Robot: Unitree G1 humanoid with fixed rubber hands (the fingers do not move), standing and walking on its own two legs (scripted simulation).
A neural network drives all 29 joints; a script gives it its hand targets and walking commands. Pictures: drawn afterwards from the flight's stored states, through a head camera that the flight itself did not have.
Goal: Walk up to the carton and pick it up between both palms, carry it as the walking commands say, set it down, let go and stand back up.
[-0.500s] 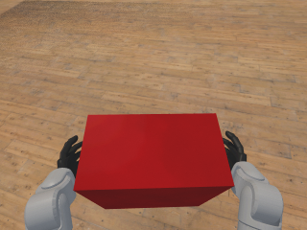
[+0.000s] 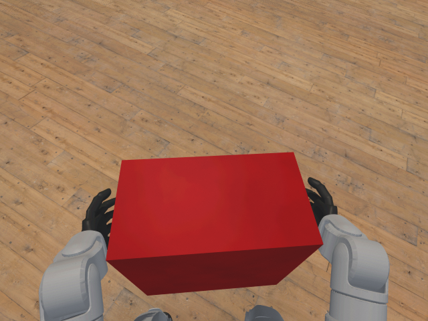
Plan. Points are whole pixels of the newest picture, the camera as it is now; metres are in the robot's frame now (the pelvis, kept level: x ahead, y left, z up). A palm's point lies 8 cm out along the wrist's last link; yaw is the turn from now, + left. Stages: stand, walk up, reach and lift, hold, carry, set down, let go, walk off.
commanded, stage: carry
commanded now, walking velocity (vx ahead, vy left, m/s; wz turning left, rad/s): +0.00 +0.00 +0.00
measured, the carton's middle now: (211, 232) +0.27 -0.01 -0.02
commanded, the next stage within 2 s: none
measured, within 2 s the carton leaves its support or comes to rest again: neither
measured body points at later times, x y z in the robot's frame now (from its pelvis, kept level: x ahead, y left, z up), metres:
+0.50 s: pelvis -0.06 +0.15 -0.01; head -0.13 +0.16 +0.44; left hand +0.14 +0.37 +0.05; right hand +0.21 +0.00 +0.07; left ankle -0.06 +0.33 -0.73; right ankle +0.02 -0.02 -0.72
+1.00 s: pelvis -0.14 +0.20 +0.01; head -0.18 +0.21 +0.46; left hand +0.07 +0.43 +0.07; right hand +0.15 +0.06 +0.10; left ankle -0.06 +0.32 -0.72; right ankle -0.10 +0.05 -0.72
